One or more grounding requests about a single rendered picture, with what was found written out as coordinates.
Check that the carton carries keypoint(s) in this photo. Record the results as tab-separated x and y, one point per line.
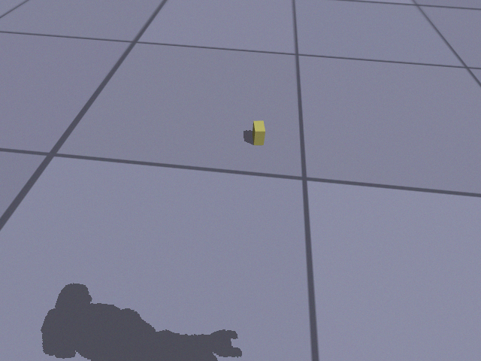
258	132

